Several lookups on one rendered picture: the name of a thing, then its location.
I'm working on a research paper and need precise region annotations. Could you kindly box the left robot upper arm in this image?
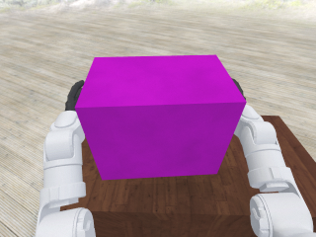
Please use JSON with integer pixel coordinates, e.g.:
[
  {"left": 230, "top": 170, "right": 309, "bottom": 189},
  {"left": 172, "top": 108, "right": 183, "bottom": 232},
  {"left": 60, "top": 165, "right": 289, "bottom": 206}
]
[{"left": 36, "top": 207, "right": 96, "bottom": 237}]

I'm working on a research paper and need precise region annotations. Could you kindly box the pedestal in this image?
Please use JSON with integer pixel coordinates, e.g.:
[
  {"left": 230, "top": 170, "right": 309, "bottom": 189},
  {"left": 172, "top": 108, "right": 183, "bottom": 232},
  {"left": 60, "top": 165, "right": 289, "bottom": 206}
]
[{"left": 60, "top": 116, "right": 316, "bottom": 237}]

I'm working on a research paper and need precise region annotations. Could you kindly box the carton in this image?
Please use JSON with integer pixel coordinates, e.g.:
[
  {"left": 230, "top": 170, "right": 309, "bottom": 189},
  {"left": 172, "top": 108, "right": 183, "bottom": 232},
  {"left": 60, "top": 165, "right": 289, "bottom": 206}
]
[{"left": 75, "top": 54, "right": 247, "bottom": 181}]

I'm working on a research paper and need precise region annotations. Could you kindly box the right robot forearm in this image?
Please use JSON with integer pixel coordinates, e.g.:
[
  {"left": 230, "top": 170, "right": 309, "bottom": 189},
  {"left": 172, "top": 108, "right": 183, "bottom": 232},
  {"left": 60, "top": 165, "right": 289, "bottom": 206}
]
[{"left": 234, "top": 105, "right": 313, "bottom": 231}]

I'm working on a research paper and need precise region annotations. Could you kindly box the robot left hand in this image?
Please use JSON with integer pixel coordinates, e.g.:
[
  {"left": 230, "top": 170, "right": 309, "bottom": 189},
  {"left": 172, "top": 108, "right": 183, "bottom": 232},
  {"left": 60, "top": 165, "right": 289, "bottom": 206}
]
[{"left": 65, "top": 80, "right": 85, "bottom": 112}]

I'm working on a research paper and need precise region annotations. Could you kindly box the robot right hand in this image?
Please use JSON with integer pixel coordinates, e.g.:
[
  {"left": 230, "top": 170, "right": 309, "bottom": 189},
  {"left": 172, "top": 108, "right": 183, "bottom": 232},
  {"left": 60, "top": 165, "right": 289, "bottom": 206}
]
[{"left": 231, "top": 78, "right": 246, "bottom": 100}]

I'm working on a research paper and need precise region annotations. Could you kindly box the right robot upper arm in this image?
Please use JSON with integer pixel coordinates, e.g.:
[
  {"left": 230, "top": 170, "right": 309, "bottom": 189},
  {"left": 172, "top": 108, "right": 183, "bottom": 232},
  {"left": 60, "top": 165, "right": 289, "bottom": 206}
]
[{"left": 250, "top": 193, "right": 316, "bottom": 237}]

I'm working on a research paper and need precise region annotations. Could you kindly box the left robot forearm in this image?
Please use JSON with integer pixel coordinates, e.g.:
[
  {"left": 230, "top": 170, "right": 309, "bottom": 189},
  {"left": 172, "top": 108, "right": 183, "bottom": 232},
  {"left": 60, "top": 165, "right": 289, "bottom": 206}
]
[{"left": 35, "top": 111, "right": 86, "bottom": 237}]

